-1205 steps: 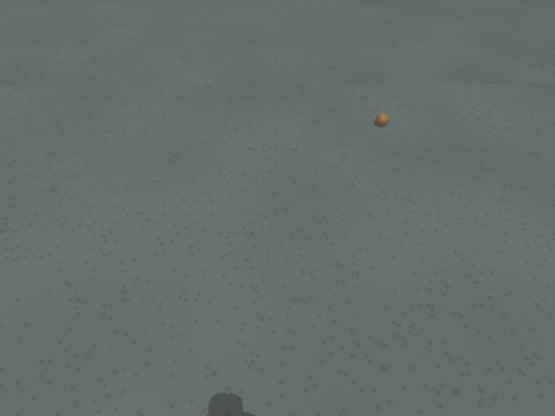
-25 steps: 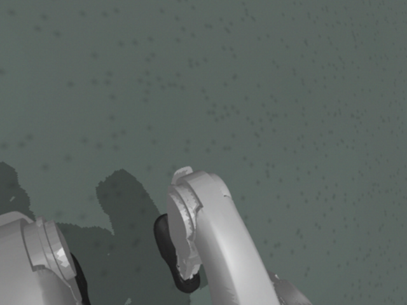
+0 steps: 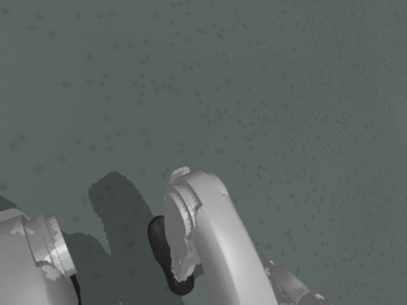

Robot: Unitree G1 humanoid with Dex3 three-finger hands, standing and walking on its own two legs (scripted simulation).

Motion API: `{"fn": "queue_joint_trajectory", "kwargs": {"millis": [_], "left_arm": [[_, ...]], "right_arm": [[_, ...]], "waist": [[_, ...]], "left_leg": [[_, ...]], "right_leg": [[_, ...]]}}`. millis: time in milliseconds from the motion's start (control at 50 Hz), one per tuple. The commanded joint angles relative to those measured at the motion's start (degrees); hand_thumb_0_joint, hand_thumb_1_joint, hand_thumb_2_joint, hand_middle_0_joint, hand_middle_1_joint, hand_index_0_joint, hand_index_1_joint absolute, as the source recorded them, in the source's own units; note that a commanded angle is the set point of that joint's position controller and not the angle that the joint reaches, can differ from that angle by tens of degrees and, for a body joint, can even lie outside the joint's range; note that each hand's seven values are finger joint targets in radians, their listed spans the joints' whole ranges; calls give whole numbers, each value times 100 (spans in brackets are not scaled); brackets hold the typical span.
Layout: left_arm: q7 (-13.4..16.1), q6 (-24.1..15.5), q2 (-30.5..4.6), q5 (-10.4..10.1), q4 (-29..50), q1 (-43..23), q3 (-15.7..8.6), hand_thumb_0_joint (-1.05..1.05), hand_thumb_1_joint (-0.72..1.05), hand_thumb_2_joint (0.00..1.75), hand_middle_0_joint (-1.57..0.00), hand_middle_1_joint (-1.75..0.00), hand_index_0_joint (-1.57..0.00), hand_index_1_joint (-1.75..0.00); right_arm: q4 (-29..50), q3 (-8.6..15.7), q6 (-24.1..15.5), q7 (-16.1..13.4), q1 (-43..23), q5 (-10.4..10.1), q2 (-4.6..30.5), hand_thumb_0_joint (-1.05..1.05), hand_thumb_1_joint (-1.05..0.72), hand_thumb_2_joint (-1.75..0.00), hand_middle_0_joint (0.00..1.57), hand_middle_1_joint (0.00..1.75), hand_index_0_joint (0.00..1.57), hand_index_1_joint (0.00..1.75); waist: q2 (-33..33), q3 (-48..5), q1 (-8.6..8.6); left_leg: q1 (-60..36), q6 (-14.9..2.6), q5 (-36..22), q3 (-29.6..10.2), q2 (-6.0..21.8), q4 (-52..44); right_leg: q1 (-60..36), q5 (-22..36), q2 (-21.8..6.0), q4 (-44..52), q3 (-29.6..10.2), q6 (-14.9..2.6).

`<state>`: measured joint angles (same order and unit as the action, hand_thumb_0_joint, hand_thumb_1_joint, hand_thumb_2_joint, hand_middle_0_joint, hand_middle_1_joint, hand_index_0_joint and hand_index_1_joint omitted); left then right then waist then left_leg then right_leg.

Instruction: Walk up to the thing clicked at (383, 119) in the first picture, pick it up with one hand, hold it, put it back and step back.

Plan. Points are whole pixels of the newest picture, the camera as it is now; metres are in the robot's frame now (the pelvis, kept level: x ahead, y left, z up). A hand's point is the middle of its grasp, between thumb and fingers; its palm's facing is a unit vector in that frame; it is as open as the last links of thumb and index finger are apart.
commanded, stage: rest palm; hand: left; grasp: from above
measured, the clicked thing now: out of the picture +0.45 +0.38 -0.27
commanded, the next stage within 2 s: close in 0.18 s
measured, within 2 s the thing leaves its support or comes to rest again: neither
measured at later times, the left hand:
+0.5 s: hand out of the picture +0.43 +0.36 -0.24, palm faces -0.40 -0.16 -0.90, open 12.9 cm
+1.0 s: hand out of the picture +0.43 +0.37 -0.24, palm faces -0.42 -0.16 -0.89, open 11.3 cm
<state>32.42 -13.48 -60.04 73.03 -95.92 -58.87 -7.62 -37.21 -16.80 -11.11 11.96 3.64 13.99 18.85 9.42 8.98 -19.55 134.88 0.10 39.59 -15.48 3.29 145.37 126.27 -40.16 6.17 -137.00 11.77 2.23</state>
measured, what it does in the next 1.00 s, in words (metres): stands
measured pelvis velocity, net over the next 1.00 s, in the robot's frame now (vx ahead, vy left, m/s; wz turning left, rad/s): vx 0.00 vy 0.00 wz -0.01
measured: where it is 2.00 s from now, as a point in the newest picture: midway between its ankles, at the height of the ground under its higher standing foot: (127, 290)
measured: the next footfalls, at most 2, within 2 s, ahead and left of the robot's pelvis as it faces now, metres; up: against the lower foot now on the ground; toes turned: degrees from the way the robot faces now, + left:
none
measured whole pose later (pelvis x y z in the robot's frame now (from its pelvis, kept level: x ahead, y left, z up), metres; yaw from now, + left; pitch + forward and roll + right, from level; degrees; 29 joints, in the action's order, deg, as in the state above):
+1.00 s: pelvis +0.00 +0.00 +0.00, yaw -1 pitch +26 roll -14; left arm 32.5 -15.5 -61.9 71.9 -95.0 -58.4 -7.0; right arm -36.9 -18.7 -11.5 12.1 3.3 14.7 19.6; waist 10.1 10.7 -19.0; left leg 134.4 0.3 39.8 -16.3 3.5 145.4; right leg 125.9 -39.8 6.5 -136.4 12.4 2.3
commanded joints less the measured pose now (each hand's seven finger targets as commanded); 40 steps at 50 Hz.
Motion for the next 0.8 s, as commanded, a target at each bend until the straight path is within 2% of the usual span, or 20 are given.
{"fn": "queue_joint_trajectory", "kwargs": {"millis": [0, 60, 80, 180, 260, 280, 320, 380, 460, 500, 540, 560, 580, 640, 660, 680, 700, 740, 760, 780], "left_arm": [[181, 59, -1461, -126, 498, -1363, -42, 0, -50, 104, -8, -107, -8, -107], [172, 8, -1572, -176, 574, -1292, -128, 0, -50, 105, -8, -108, -8, -108], [152, 5, -1442, -173, 468, -1262, -25, 0, -50, 104, -8, -109, -8, -108], [120, -119, -1578, -236, 503, -1258, -29, 0, -49, 103, -8, -109, -8, -108], [179, -203, -1708, -213, 444, -1117, -115, 0, -48, 106, -9, -111, -9, -110], [189, -215, -1750, -168, 585, -1202, -90, 0, -42, 100, -10, -112, -12, -110], [254, -191, -1908, -112, 783, -1284, -238, 0, -37, 97, -13, -111, -15, -108], [313, -116, -1733, -122, 576, -1126, -192, 0, -34, 96, -15, -109, -18, -106], [297, -11, -1742, -236, 626, -1127, -217, 0, -32, 93, -16, -107, -19, -104], [201, 46, -1491, -257, 546, -1041, -5, 0, -31, 90, -17, -107, -20, -103], [183, 63, -1862, -279, 751, -1207, -257, 0, -28, 88, -19, -106, -22, -102], [131, 62, -1537, -319, 884, -1335, -31, 0, -29, 88, -19, -105, -22, -101], [121, 55, -1443, -385, 693, -1162, -5, 0, -28, 87, -20, -104, -23, -100], [47, 62, -1622, -305, 433, -1029, -86, 0, -26, 85, -20, -103, -24, -99], [6, 14, -1468, -367, 617, -1189, 19, 0, -25, 85, -21, -102, -25, -98], [24, -9, -1728, -340, 673, -1174, -132, 0, -24, 85, -22, -102, -26, -99], [10, -52, -1601, -347, 774, -1276, 25, 0, -21, 83, -25, -101, -28, -98], [54, -109, -1605, -311, 621, -1094, -51, 0, -18, 82, -26, -101, -30, -97], [44, -126, -1582, -280, 532, -1140, -11, 0, -17, 79, -27, -99, -31, -95], [74, -143, -1707, -246, 464, -1030, -124, 0, -17, 81, -26, -100, -30, -96]], "right_arm": [[-95, 525, -23, -56, 1050, -68, 1872, 0, -90, -90, 20, 30, 20, 30], [-110, 478, 7, -73, 1042, -18, 1843, 0, -90, -90, 20, 30, 20, 30], [-87, 464, 5, -68, 1050, -11, 1837, 0, -90, -91, 20, 30, 20, 30], [-71, 344, -7, -65, 1107, 25, 1845, 0, -90, -90, 20, 30, 20, 30], [-76, 296, -25, -69, 993, 9, 1832, 0, -90, -91, 20, 30, 20, 30], [-51, 332, -27, -66, 1038, 12, 1915, 0, -89, -90, 20, 30, 20, 30], [-36, 358, -33, -50, 1065, 36, 1902, 0, -89, -90, 20, 30, 20, 30], [-23, 363, -46, -28, 1051, 44, 1906, 0, -89, -90, 20, 30, 20, 30], [-91, 369, -62, -28, 1093, 48, 1897, 0, -89, -90, 20, 30, 20, 30], [-59, 369, -65, -17, 1021, 48, 1850, 0, -89, -90, 20, 30, 20, 30], [-137, 415, -47, -26, 1158, 33, 1906, 0, -89, -90, 20, 30, 20, 30], [-2, 402, -75, -7, 1093, 10, 1856, 0, -90, -90, 20, 30, 20, 30], [-36, 390, -62, -12, 984, 21, 1836, 0, -90, -90, 20, 30, 20, 30], [-111, 407, -27, -26, 1145, -31, 1906, 0, -89, -90, 20, 30, 20, 30], [-7, 408, -45, -24, 1052, -33, 1896, 0, -89, -90, 20, 30, 20, 30], [-79, 415, -30, -44, 1061, -40, 1917, 0, -89, -90, 20, 30, 20, 30], [71, 368, -40, -46, 943, -45, 1896, 0, -89, -90, 20, 30, 20, 30], [15, 385, -10, -60, 944, -32, 1931, 0, -89, -90, 20, 30, 20, 30], [-10, 375, -24, -53, 1004, -21, 1917, 0, -89, -90, 20, 30, 20, 30], [-55, 324, 2, -58, 1012, -9, 1865, 0, -89, -90, 20, 30, 20, 30]], "waist": [[-3258, -3443, -255], [-3318, -3685, -191], [-3246, -3537, -245], [-2986, -3507, -322], [-3122, -3492, -190], [-3201, -3512, -221], [-3401, -3711, -140], [-3195, -3607, -198], [-3181, -3697, -159], [-3182, -3584, -177], [-3176, -3783, -145], [-3199, -3797, -167], [-3213, -3780, -168], [-3008, -3416, -237], [-3009, -3432, -237], [-3104, -3490, -173], [-3135, -3524, -170], [-3113, -3517, -164], [-3047, -3343, -251], [-2940, -3425, -196]], "left_leg": [[-3055, -25, -1099, 470, 150, -1463], [-3147, -17, -1240, 473, 170, -1439], [-3053, -37, -1221, 490, 157, -1389], [-2856, -117, -1214, 519, 156, -1246], [-3034, -40, -1068, 413, 194, -1372], [-3064, -36, -1068, 428, 176, -1383], [-3245, -9, -1255, 432, 184, -1396], [-3016, -59, -1275, 503, 188, -1300], [-2950, -74, -1354, 509, 179, -1288], [-2896, -77, -1279, 522, 182, -1325], [-2948, -78, -1305, 487, 193, -1309], [-3031, -67, -1336, 489, 166, -1339], [-3031, -54, -1326, 467, 188, -1378], [-2824, -80, -1202, 461, 178, -1351], [-2834, -63, -1155, 438, 165, -1396], [-2943, -62, -1116, 435, 185, -1414], [-2893, -72, -1069, 467, 171, -1405], [-2952, -44, -1022, 430, 179, -1465], [-2828, -60, -998, 448, 171, -1413], [-2834, -74, -1017, 447, 185, -1392]], "right_leg": [[-1521, 1517, 120, 1168, 487, -340], [-1744, 1644, 143, 1188, 499, -334], [-1707, 1646, 143, 1197, 499, -324], [-1936, 1745, 168, 1314, 460, -259], [-1761, 1500, 173, 1213, 546, -312], [-1756, 1489, 160, 1195, 537, -318], [-1799, 1631, 151, 1156, 539, -326], [-1864, 1726, 188, 1242, 506, -288], [-1968, 1820, 187, 1289, 498, -278], [-1970, 1769, 212, 1310, 471, -295], [-2031, 1774, 203, 1292, 456, -295], [-1964, 1779, 178, 1266, 482, -306], [-1993, 1771, 189, 1299, 516, -302], [-1850, 1659, 189, 1277, 493, -297], [-1790, 1594, 165, 1264, 511, -303], [-1815, 1561, 171, 1291, 500, -311], [-1844, 1535, 175, 1309, 488, -313], [-1848, 1495, 177, 1279, 540, -317], [-1770, 1481, 169, 1277, 529, -305], [-1847, 1494, 199, 1296, 519, -303]]}}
